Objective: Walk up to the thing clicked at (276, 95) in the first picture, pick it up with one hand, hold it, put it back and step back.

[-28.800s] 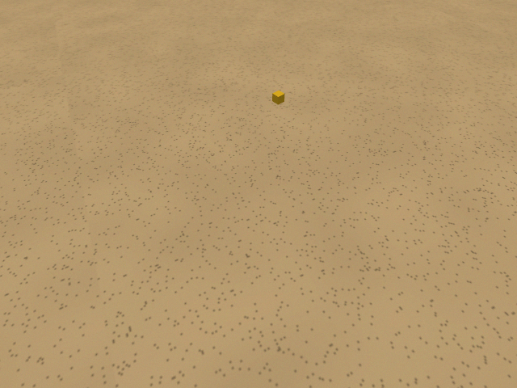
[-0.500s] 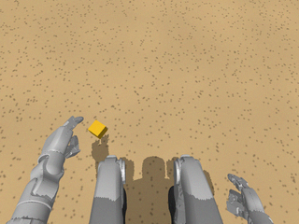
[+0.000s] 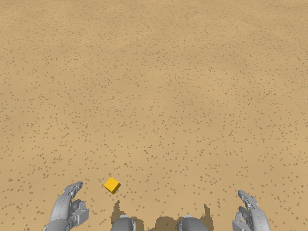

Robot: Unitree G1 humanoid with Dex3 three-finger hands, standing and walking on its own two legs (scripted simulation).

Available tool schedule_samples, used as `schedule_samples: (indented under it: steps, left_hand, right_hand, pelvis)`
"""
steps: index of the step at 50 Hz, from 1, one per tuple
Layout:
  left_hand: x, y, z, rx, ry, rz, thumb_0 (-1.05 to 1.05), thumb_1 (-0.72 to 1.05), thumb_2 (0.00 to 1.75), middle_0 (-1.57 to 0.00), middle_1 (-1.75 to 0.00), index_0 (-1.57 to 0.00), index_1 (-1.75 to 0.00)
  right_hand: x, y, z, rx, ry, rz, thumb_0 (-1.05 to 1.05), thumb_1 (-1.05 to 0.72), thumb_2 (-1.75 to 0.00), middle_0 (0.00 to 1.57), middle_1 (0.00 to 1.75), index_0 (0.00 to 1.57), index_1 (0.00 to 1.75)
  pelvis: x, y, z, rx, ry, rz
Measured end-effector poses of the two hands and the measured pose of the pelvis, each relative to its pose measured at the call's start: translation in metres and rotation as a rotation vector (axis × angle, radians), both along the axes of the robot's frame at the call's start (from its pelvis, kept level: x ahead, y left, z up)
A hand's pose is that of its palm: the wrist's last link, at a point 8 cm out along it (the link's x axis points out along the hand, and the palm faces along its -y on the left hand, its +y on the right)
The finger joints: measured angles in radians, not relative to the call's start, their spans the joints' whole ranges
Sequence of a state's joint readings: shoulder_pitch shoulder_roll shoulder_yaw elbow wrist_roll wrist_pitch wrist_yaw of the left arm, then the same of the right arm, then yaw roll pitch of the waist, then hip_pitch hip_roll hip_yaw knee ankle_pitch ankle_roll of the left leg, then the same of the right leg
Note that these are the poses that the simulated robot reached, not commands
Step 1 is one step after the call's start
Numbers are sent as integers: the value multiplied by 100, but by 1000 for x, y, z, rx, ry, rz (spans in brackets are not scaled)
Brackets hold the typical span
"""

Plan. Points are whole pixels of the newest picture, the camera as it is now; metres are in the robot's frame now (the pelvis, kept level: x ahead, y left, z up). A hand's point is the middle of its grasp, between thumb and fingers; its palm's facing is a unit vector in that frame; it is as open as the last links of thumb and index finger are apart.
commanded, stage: home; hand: left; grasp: from above
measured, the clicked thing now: (112, 185) +0.45 +0.23 -0.64
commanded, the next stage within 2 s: none
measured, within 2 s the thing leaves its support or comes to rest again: neither
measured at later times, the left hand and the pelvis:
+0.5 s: hand (72, 220) +0.18 +0.19 -0.01, palm faces +0.08 -0.98 -0.19, open 7.6 cm; pelvis +0.02 +0.01 +0.04, yaw +1 degrees
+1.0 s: hand (74, 221) +0.18 +0.19 -0.01, palm faces +0.07 -0.98 -0.20, open 7.5 cm; pelvis +0.02 +0.01 +0.04, yaw +1 degrees
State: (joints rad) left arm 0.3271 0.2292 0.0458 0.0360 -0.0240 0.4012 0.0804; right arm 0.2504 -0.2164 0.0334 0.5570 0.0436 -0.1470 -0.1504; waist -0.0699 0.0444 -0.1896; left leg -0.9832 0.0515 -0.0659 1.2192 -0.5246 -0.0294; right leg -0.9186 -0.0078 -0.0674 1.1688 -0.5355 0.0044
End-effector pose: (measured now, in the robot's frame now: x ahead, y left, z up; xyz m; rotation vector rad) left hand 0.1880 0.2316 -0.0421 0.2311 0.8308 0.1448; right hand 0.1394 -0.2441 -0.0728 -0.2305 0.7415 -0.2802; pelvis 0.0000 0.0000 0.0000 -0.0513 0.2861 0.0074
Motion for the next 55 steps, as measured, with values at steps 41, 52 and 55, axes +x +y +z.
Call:
schedule_samples:
  steps: [41,52,55]
  left_hand:
    - [-29,9,62,-55,-14,32,1,81,85,-20,-28,-19,-29]
    - [-28,6,62,-55,-21,28,1,88,89,-20,-29,-20,-30]
    - [-28,5,64,-53,-27,25,1,89,89,-20,-29,-20,-30]
  right_hand:
    - [23,17,55,-29,-136,54,2,-90,-90,21,30,20,30]
    - [21,12,55,-36,-142,43,2,-90,-90,21,30,20,30]
    - [23,11,56,-38,-147,44,2,-90,-90,21,30,20,30]
  pelvis:
    - [19,9,41,4,-128,13]
    - [18,6,41,6,-130,11]
    - [17,6,41,7,-131,11]
